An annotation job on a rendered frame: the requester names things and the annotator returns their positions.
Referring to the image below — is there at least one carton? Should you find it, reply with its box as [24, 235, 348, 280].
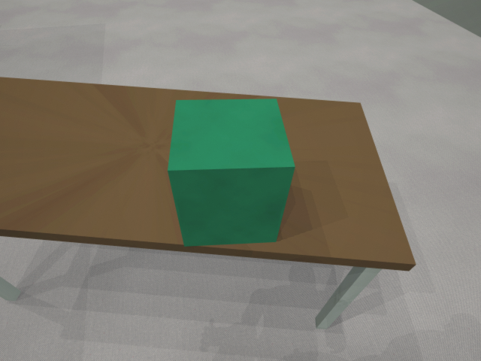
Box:
[168, 99, 295, 247]

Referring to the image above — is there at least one table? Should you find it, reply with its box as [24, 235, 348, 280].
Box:
[0, 77, 416, 329]

